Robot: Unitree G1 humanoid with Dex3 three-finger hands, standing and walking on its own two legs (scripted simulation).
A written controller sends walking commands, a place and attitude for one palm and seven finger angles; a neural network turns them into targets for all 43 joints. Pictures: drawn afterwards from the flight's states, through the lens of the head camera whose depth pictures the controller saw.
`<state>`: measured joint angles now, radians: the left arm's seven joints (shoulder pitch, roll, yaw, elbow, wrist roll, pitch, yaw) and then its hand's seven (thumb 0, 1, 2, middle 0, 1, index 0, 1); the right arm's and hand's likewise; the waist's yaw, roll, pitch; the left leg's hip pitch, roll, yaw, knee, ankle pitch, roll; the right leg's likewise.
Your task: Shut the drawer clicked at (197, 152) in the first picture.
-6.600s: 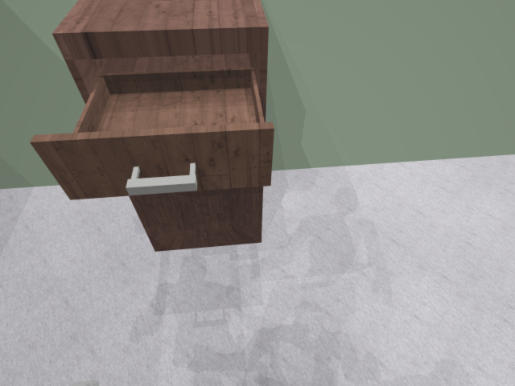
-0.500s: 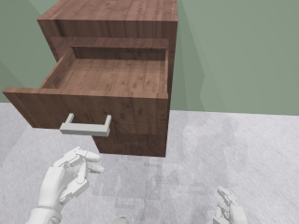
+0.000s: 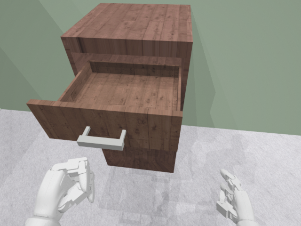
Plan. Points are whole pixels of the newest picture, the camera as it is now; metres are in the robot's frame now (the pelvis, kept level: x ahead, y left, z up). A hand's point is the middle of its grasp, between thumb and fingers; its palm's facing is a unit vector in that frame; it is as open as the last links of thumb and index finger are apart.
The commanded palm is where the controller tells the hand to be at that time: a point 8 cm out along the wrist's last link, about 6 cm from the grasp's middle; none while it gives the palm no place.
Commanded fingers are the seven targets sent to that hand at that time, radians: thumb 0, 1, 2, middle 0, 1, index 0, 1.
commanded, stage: raise the hand and make a fist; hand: left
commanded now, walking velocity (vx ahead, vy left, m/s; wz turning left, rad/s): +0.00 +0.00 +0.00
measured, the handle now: (103, 137) +0.34 +0.17 +0.06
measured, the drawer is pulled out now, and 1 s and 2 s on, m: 0.30 0.30 0.30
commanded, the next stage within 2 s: bring the fist close to the handle in 0.64 s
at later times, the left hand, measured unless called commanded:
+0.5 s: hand (85, 185) +0.16 +0.14 +0.15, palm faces -0.02 -0.99 -0.10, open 3.3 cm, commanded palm +0.12 +0.19 +0.17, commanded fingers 0.00 0.90 0.90 -1.40 -1.60 -1.40 -1.60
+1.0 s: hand (87, 176) +0.19 +0.15 +0.13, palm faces -0.01 -1.00 -0.07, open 3.3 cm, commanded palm +0.16 +0.20 +0.14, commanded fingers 0.00 0.90 0.90 -1.40 -1.60 -1.40 -1.60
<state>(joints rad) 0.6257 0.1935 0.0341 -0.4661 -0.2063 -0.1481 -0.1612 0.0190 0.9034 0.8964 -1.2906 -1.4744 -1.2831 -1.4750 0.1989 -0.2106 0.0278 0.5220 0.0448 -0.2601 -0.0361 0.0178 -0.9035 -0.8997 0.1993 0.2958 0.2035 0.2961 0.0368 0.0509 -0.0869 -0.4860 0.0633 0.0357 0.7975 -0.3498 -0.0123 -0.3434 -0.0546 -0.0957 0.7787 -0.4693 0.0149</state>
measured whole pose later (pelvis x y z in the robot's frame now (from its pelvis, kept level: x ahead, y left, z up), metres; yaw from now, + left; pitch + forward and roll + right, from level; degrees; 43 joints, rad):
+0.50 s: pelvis +0.00 -0.02 +0.01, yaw +0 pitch -1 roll +0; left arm 0.61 0.23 0.12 -0.53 -0.26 -0.01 -0.21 0.02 0.90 0.90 -1.40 -1.60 -1.40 -1.60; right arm 0.25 -0.25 0.04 0.57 0.07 -0.31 -0.06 0.02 -0.90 -0.90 0.20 0.30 0.20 0.30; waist 0.04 0.07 -0.08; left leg -0.36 0.08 0.03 0.69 -0.30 -0.04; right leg -0.23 -0.03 -0.11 0.68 -0.43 -0.01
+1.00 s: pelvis +0.01 -0.02 +0.01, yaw +0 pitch +0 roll +0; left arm 0.49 0.22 0.16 -0.33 -0.28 -0.07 -0.27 0.02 0.90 0.90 -1.40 -1.60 -1.40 -1.60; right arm 0.22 -0.26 0.04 0.61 0.06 -0.37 -0.07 0.02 -0.90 -0.90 0.20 0.30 0.20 0.30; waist 0.04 0.06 -0.06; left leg -0.36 0.08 0.02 0.67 -0.29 -0.04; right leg -0.23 -0.03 -0.11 0.67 -0.43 -0.01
